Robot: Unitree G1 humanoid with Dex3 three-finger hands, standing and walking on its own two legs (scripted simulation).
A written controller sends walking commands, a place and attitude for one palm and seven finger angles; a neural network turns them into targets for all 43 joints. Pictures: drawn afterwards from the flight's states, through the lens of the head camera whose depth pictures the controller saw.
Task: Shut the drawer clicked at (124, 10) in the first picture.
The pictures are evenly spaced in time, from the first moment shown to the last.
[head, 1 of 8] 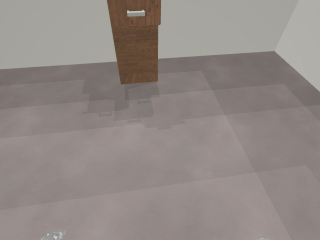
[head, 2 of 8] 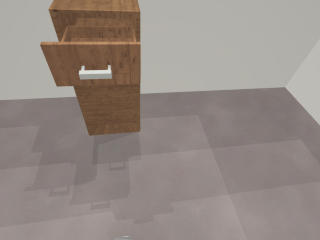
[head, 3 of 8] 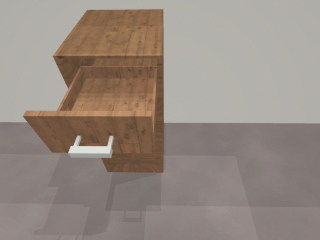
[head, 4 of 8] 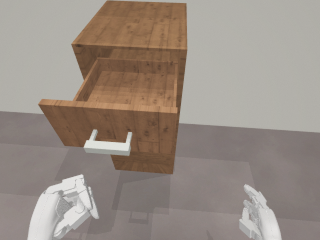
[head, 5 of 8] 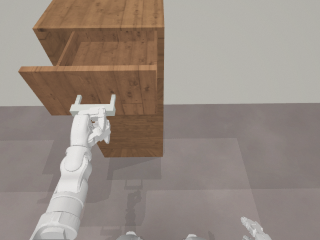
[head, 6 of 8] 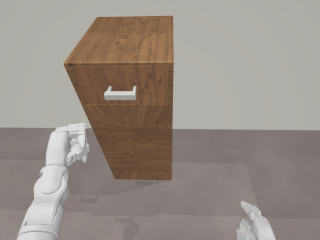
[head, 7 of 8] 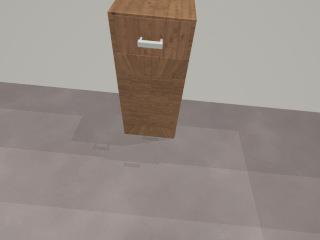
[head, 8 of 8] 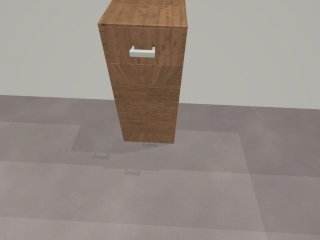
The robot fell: no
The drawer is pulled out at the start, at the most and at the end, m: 0.28 0.28 0.00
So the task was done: yes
